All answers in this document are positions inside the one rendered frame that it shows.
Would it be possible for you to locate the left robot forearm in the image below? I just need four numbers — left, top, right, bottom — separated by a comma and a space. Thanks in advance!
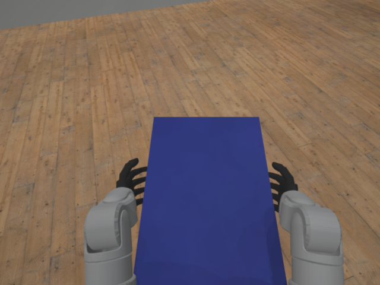
84, 187, 138, 285

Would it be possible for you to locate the right robot forearm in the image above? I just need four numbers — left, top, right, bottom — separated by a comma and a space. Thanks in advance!
278, 191, 344, 285

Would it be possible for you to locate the right robot hand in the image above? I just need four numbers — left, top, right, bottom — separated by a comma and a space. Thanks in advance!
268, 162, 298, 212

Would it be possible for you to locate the left robot hand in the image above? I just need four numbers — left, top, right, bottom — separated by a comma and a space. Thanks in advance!
116, 158, 147, 206

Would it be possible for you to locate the carton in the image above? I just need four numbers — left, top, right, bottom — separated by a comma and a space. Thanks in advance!
134, 117, 287, 285

